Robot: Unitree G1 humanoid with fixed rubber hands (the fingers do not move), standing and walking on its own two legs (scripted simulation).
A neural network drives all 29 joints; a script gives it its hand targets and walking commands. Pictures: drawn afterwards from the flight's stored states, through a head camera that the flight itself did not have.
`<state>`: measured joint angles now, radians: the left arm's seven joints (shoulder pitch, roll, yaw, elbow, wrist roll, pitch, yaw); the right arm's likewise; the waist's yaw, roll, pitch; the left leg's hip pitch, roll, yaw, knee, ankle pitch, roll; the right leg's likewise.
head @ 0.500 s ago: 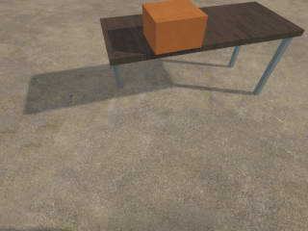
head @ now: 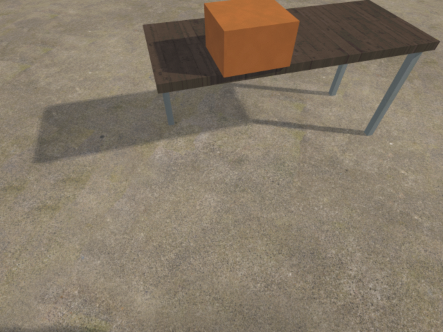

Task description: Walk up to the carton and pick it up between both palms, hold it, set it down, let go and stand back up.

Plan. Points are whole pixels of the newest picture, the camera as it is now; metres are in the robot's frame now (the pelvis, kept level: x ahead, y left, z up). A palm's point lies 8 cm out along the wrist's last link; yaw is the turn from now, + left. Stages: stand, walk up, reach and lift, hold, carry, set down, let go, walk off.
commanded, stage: stand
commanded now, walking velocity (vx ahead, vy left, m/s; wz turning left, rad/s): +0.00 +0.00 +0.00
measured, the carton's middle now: (247, 35) +1.20 -0.12 -0.04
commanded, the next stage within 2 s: walk up in 0.10 s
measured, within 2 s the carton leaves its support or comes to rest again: neither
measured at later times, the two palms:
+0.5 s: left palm out of the picture -0.02 +0.21 -0.16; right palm out of the picture +0.04 -0.20 -0.15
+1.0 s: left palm (138, 220) +0.39 +0.22 -0.15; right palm (307, 300) +0.20 -0.19 -0.18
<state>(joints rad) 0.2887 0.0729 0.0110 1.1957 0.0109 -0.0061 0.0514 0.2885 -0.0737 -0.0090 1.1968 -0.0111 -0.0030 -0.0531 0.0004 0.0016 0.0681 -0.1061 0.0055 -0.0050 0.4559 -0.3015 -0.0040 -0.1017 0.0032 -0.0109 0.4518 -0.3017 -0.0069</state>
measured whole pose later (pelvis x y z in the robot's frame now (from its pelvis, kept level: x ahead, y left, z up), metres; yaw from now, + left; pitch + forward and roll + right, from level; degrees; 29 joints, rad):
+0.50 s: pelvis +0.04 +0.02 -0.02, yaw +3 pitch -2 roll -3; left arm 0.43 0.09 0.05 1.02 0.04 -0.04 0.02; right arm 0.39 -0.13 -0.05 0.99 -0.05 -0.01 0.00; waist 0.02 0.03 0.00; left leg -0.28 0.03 0.02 0.76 -0.55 0.04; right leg -0.08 0.01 -0.07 0.54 -0.43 -0.02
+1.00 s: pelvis +0.25 +0.03 -0.05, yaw -1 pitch -2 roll -1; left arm 0.19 0.10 0.03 0.68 0.06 -0.06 -0.01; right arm 0.49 -0.13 -0.05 0.82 -0.02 -0.05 -0.01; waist -0.04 0.05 0.13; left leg -0.02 0.00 0.08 0.90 -0.62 0.06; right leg -0.55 0.00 -0.16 0.79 -0.18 -0.12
